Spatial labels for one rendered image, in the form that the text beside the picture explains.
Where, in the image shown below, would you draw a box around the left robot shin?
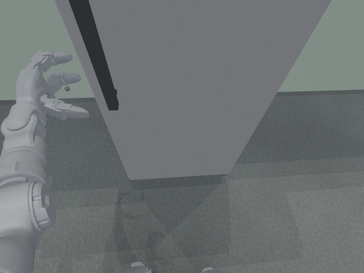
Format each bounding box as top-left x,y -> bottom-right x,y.
131,262 -> 145,267

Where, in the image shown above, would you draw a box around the handle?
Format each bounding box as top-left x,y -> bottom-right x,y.
69,0 -> 119,110

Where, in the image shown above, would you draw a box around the left robot hand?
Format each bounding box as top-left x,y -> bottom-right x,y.
15,50 -> 89,120

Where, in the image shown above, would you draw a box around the left robot upper arm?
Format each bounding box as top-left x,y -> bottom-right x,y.
0,181 -> 56,273

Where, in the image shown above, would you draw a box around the fridge door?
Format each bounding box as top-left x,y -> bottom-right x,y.
56,0 -> 332,180

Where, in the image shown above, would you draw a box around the left robot forearm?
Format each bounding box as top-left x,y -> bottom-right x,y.
0,103 -> 47,189

